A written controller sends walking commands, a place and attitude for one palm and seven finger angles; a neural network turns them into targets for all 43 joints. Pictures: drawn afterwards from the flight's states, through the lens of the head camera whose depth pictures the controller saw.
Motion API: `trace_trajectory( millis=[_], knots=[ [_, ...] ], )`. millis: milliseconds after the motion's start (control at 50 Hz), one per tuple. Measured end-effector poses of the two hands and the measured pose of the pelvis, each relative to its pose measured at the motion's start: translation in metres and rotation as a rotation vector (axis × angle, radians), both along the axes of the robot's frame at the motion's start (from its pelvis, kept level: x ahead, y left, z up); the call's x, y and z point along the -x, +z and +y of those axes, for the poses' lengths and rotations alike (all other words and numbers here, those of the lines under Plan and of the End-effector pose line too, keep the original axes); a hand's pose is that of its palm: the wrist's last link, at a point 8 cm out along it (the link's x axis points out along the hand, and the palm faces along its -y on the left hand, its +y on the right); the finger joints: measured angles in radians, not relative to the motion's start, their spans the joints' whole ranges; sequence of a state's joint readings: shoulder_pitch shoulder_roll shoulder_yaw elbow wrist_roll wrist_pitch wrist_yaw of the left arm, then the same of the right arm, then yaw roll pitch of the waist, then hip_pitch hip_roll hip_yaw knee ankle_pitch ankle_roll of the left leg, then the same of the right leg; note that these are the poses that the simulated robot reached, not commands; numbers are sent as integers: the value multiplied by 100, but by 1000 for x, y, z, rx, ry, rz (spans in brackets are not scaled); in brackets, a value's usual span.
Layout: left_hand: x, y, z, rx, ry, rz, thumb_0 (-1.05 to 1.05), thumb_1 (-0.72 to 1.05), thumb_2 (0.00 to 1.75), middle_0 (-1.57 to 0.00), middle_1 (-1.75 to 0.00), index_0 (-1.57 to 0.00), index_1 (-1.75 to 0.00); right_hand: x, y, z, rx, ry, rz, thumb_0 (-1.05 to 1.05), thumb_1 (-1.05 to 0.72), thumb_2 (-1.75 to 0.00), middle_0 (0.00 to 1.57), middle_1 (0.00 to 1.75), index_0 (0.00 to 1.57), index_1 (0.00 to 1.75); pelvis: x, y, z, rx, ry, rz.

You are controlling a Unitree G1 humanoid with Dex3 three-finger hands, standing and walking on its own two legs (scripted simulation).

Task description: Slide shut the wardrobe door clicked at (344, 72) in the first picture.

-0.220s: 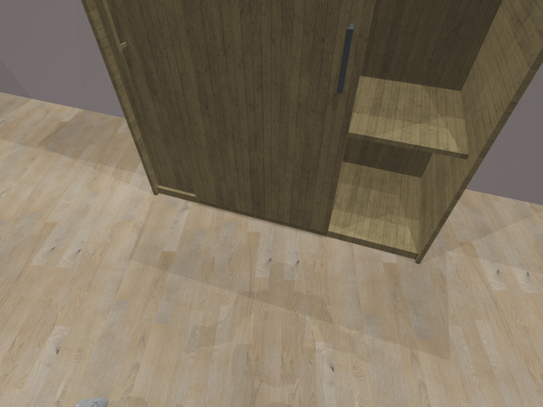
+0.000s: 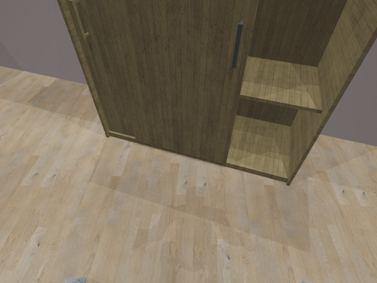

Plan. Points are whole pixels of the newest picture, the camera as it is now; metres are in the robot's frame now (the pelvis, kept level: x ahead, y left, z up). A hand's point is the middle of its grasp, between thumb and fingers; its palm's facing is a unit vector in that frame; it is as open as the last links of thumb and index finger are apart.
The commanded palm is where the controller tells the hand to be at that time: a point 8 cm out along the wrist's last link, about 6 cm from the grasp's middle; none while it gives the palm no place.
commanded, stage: stand and wait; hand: left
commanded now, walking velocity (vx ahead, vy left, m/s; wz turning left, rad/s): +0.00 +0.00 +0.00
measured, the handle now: (237, 45) +0.98 -0.14 +0.08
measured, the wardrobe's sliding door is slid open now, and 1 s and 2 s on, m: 0.40 0.40 0.40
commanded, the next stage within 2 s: look at it before walking up in 0.60 s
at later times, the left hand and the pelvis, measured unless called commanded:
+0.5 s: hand out of the picture +0.06 +0.24 -0.15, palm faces -0.02 -0.94 -0.34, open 7.4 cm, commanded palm none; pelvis -0.01 -0.01 +0.00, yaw +0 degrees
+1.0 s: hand out of the picture +0.07 +0.24 -0.15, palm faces -0.03 -0.94 -0.33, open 7.4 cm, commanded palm none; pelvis -0.01 +0.00 +0.00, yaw +0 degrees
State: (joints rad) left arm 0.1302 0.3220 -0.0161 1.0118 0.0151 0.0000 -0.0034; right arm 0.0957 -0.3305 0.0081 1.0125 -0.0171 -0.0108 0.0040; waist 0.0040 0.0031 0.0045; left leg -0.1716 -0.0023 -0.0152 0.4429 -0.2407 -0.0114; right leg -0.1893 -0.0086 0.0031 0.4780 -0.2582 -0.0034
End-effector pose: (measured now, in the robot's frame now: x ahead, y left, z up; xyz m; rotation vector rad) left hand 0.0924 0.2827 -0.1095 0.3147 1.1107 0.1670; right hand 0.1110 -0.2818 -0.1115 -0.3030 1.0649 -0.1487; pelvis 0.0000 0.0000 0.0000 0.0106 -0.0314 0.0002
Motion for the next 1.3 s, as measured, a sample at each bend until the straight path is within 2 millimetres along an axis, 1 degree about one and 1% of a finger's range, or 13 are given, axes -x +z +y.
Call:
trace_trajectory(
  millis=[120, 280, 360, 440, 560, 780, 1080, 1300],
  knots=[
    [15, -5, -5, 9, 13, 38, 1, 90, 90, -20, -30, -20, -30, 19, -3, -7, 6, -17, 53, 1, -91, -90, 21, 30, 20, 30, 3, 1, -4, 2, 1, 1],
    [34, -7, -2, -2, 32, 93, 1, 90, 90, -20, -30, -20, -30, 49, -7, -17, 20, -48, 135, 1, -91, -90, 20, 30, 20, 29, 6, 2, -7, 4, 1, -1],
    [38, -7, 1, -9, 37, 105, 1, 90, 90, -20, -30, -20, -30, 59, -8, -19, 24, -59, 160, 1, -91, -90, 20, 30, 20, 29, 8, 3, -8, 5, 0, -4],
    [39, -6, 3, -13, 37, 105, 1, 90, 90, -20, -30, -20, -30, 63, -8, -20, 24, -64, 168, 1, -91, -90, 20, 30, 20, 29, 9, 3, -8, 6, 0, -5],
    [36, -5, 4, -13, 33, 94, 1, 90, 90, -20, -30, -20, -30, 63, -7, -18, 22, -62, 162, 1, -91, -90, 20, 30, 20, 29, 10, 4, -6, 6, 0, -4],
    [29, -4, 4, -5, 26, 78, 1, 90, 90, -20, -30, -20, -30, 52, -5, -13, 17, -50, 134, 1, -91, -90, 20, 30, 20, 29, 10, 4, -4, 6, -1, -2],
    [30, -5, 7, -6, 31, 99, 1, 90, 90, -20, -30, -20, -30, 42, -3, -11, 22, -47, 133, 1, -91, -90, 20, 30, 20, 29, 4, 5, -2, 6, -2, 2],
    [27, -3, 8, -10, 32, 97, 1, 90, 90, -20, -30, -20, -30, 37, -2, -12, 23, -45, 129, 1, -91, -90, 20, 30, 20, 29, 1, 6, -2, 6, -1, 1]
  ],
)
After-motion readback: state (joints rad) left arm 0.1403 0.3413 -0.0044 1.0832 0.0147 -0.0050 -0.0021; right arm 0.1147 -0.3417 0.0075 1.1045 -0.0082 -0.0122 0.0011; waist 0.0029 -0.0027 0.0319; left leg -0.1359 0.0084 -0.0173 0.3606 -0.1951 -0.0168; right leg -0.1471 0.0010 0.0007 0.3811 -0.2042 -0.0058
